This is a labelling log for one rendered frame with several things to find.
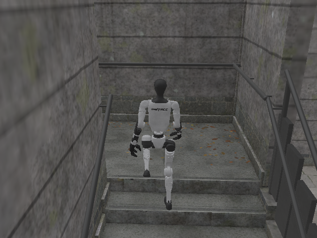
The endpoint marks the right robot forearm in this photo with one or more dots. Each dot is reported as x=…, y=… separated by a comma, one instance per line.
x=178, y=130

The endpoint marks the robot thigh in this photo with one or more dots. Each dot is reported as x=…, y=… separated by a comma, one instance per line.
x=147, y=141
x=169, y=154

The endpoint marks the right robot thigh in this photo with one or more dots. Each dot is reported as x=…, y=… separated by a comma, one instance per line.
x=169, y=154

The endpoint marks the robot right hand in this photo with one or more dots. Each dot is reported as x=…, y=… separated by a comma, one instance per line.
x=178, y=136

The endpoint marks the left robot forearm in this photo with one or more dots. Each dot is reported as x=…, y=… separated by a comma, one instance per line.
x=136, y=134

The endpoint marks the left robot thigh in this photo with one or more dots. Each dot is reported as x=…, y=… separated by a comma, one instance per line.
x=147, y=141

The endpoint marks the robot right upper arm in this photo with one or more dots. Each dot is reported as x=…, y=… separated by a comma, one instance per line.
x=176, y=113

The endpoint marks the robot left upper arm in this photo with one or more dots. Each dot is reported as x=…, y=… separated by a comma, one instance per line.
x=142, y=112

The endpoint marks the robot left hand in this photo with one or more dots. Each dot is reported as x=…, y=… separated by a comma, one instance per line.
x=132, y=150

